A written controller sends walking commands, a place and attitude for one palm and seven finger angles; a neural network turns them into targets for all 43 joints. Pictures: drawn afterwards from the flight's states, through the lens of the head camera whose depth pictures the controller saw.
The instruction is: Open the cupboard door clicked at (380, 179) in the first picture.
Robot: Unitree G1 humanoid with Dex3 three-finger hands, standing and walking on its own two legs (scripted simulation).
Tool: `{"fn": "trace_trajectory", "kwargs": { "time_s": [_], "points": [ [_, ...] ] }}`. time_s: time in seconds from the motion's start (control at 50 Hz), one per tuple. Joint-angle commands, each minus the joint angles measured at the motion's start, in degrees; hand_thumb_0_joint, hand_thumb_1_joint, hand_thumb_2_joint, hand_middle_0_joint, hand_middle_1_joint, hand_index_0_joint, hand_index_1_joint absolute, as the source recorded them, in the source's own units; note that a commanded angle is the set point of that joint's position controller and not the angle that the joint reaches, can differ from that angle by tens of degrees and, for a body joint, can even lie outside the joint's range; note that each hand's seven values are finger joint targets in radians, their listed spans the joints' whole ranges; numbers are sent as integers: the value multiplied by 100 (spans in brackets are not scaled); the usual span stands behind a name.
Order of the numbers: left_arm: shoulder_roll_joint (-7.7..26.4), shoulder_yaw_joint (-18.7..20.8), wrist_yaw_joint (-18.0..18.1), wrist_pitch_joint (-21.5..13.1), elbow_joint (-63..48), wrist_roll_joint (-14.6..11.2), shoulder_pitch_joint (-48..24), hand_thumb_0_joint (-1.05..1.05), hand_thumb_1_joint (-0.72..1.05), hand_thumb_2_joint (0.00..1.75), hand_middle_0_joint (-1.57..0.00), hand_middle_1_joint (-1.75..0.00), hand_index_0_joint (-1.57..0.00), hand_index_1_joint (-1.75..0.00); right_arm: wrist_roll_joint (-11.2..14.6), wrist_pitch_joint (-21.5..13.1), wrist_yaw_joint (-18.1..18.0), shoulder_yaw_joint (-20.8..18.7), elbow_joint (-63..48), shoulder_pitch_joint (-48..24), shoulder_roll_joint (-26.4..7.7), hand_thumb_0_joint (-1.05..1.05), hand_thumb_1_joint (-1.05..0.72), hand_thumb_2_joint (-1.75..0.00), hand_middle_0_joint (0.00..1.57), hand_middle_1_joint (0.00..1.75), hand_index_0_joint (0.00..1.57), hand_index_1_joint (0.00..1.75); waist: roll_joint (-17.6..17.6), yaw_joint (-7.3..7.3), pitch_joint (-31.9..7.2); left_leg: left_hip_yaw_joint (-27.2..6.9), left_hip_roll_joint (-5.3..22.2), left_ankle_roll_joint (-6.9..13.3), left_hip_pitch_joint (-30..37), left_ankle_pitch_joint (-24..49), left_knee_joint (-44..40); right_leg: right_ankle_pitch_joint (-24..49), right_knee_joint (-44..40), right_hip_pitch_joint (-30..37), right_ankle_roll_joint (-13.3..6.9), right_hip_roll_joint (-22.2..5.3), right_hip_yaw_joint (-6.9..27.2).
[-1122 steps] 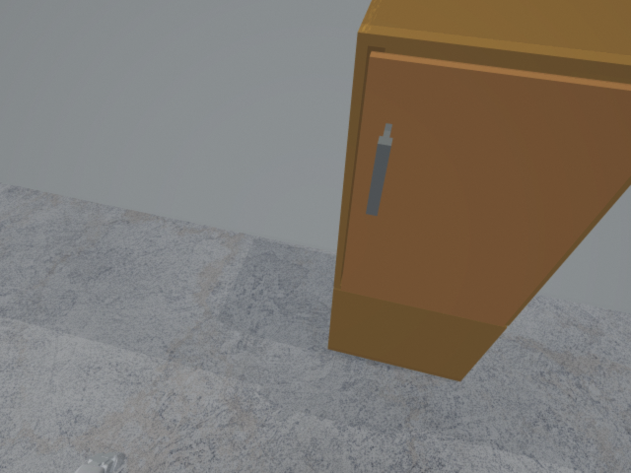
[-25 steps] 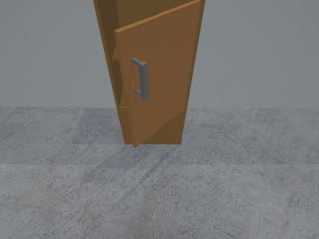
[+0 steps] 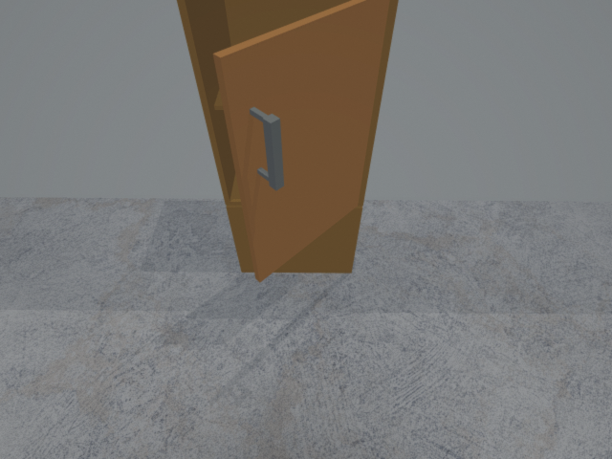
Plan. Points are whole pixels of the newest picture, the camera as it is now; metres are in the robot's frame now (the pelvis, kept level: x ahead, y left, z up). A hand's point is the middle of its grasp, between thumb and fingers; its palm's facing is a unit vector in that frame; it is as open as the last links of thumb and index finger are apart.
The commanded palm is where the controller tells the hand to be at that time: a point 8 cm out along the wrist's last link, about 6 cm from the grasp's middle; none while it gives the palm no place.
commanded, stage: look to check the result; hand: left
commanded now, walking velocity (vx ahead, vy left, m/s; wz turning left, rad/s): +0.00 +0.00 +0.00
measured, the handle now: (266, 149) +0.59 +0.11 +0.06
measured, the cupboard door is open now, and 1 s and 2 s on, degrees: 45 45 45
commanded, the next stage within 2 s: walk to a spot facing it in 0.18 s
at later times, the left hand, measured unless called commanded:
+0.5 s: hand out of the picture +0.02 +0.18 -0.18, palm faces +0.01 -0.98 -0.22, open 7.4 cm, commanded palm none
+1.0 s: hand out of the picture +0.14 +0.16 -0.17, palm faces -0.27 -0.92 -0.30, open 7.4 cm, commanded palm none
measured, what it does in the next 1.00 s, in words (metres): steps on the spot, turning right: right foot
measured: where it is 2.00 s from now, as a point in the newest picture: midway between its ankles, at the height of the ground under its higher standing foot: outside the picture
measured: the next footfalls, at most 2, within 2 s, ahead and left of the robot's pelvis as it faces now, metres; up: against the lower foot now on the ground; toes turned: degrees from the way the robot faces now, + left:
right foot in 0.94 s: -0.02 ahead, -0.14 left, +0.00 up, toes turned -19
left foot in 1.24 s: +0.10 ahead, +0.08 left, +0.00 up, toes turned -26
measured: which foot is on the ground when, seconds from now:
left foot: down 0.00-0.92, up 0.94-1.00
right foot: down 0.00-0.64, up 0.66-0.92, down 0.94-1.00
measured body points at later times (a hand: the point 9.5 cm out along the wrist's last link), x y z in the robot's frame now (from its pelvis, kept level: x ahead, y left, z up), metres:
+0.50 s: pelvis +0.00 +0.00 +0.00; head +0.03 -0.01 +0.44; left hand +0.02 +0.24 -0.16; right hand +0.02 -0.24 -0.16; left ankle +0.03 +0.13 -0.74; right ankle -0.05 -0.07 -0.74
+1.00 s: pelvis -0.02 -0.02 -0.02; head +0.03 -0.06 +0.43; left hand +0.15 +0.21 -0.15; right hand -0.05 -0.28 -0.18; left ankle +0.01 +0.13 -0.71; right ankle -0.05 -0.13 -0.74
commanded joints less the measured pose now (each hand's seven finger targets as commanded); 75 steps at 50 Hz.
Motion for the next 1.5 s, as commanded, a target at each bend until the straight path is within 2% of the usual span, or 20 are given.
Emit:
{"fn": "trace_trajectory", "kwargs": {
  "time_s": [0.0,0.34,0.54,0.6,0.62,0.64,0.68,0.86,0.88,0.9,0.92,0.96,1.02,1.1,1.18,1.22,1.24,1.32,1.44,1.48],
  "points": [
    [717,97,23,-98,-135,3,297,0,90,90,-20,-30,-20,-30,20,-72,-19,-112,-157,296,-618,0,-90,-90,20,30,20,30,20,-38,-56,-310,529,271,223,1065,-200,1192,-541,-349,44,-853,615],
    [685,155,36,-21,-212,12,261,0,90,90,-20,-30,-20,-30,15,-16,-61,-129,-183,307,-549,0,-90,-90,20,30,20,30,-101,-20,-20,-59,585,198,247,1096,19,1835,-444,-363,93,-858,723],
    [1070,488,-32,162,-691,92,-66,0,90,90,-20,-30,-20,-30,17,95,-101,-370,-697,176,-593,0,-90,-90,20,30,20,30,-429,-86,-30,524,517,-25,-342,-546,1096,2482,-16,-734,-554,-1295,1824],
    [834,463,-93,202,-881,62,-204,0,90,90,-20,-30,-20,-30,-43,-2,-136,-426,-658,572,-965,0,-90,-90,20,30,20,30,1030,-188,-210,-498,1533,462,655,1370,-66,1325,1197,-1599,24,-279,989],
    [731,443,-119,218,-983,40,-277,0,90,90,-20,-30,-20,-30,-59,-31,-159,-460,-659,776,-1129,0,-90,-90,20,30,20,30,1711,-211,-267,-1254,2302,1005,811,2015,-583,-911,2403,-2031,218,55,482],
    [761,461,-134,244,-1046,61,-420,0,90,90,-20,-30,-20,-30,-58,-50,-181,-455,-700,814,-1145,0,-90,-90,20,30,20,30,1373,-210,-223,-1366,2612,1302,593,1915,-689,-1720,3460,-2152,259,-118,634],
    [673,503,-226,256,-1126,89,-532,0,90,90,-20,-30,-20,-30,-101,-75,-162,-465,-900,528,-1209,0,-90,-90,20,30,20,30,537,-48,-193,-926,2415,1250,325,1551,-712,-1525,3987,-2333,325,-329,639],
    [735,490,-345,208,-1282,109,-232,0,90,90,-20,-30,-20,-30,-62,-18,-11,-608,-1199,133,-1370,0,-90,-90,20,30,20,30,798,114,-574,796,1835,464,-124,902,348,-37,1116,-837,365,-235,-191],
    [975,548,-318,163,-1235,123,6,0,90,90,-20,-30,-20,-30,-26,10,15,-610,-1287,56,-1278,0,-90,-90,20,30,20,30,260,253,-548,1012,1556,179,-611,260,1033,672,318,-265,264,-453,127],
    [1684,669,-233,85,-1227,192,83,0,90,90,-20,-30,-20,-30,30,41,64,-542,-1476,31,-846,0,-90,-90,20,30,20,30,-1631,283,-517,1554,737,-241,-1850,-1592,2354,1727,-449,261,-311,-1908,2287],
    [1988,706,-169,108,-1224,129,328,0,90,90,-20,-30,-20,-30,30,86,79,-498,-1690,-432,-843,0,-90,-90,20,30,20,30,-1708,609,-462,943,474,-234,-2109,-2704,3512,2510,-478,-115,-925,-2538,2890],
    [1716,692,-68,124,-1315,158,-122,0,90,90,-20,-30,-20,-30,40,110,50,-506,-1693,-542,-819,0,-90,-90,20,30,20,30,-1506,301,-406,336,608,-217,-2385,-2160,4219,2470,-110,-183,-1017,-1988,2662],
    [1452,632,-40,115,-1463,164,-429,0,90,90,-20,-30,-20,-30,55,91,60,-476,-1634,-457,-718,0,-90,-90,20,30,20,30,-1101,112,-561,433,507,-285,-1863,-1765,3639,3337,213,-280,-814,-1590,2047],
    [1552,660,-66,139,-1501,167,-353,0,90,90,-20,-30,-20,-30,90,83,56,-464,-1689,-457,-648,0,-90,-90,20,30,20,30,-928,120,-601,515,269,-264,-1309,-1555,2529,3147,220,-480,-798,-1462,2347],
    [1404,613,-109,197,-1625,96,-701,0,90,90,-20,-30,-20,-30,99,-18,0,-469,-1560,196,-793,0,-90,-90,20,30,20,30,-717,-277,-669,486,247,-177,269,-377,382,2347,641,-1424,-270,-1007,2278],
    [821,471,-221,217,-1871,27,-581,0,90,90,-20,-30,-20,-30,-43,-120,-47,-609,-1608,461,-1724,0,-90,-90,20,30,20,30,1908,-292,-792,-1933,2686,854,1229,829,-802,-1633,2686,-3009,451,170,763],
    [1029,483,-256,175,-1999,89,-785,0,90,90,-20,-30,-20,-30,-56,-95,-68,-599,-1736,485,-1772,0,-90,-90,20,30,20,30,1075,-340,-596,-2054,3059,1303,463,909,-672,-1904,3642,-2803,523,-145,729],
    [839,513,-391,251,-1768,101,-713,0,90,90,-20,-30,-20,-30,-93,-125,-55,-452,-1840,-89,-1272,0,-90,-90,20,30,20,30,1113,19,-470,-81,1896,844,339,2128,-307,-1069,4354,-2789,677,-374,412],
    [739,427,-439,205,-1842,104,-861,0,90,90,-20,-30,-20,-30,-84,-70,12,-567,-1655,309,-1434,0,-90,-90,20,30,20,30,1329,-193,-540,526,1935,669,427,1923,32,-947,2102,-1848,552,-239,-207],
    [830,454,-426,165,-1726,95,-490,0,90,90,-20,-30,-20,-30,-48,-37,37,-602,-1683,188,-1496,0,-90,-90,20,30,20,30,1077,14,-653,751,1870,415,127,1568,575,-79,1030,-1024,431,-194,-266]
  ]
}}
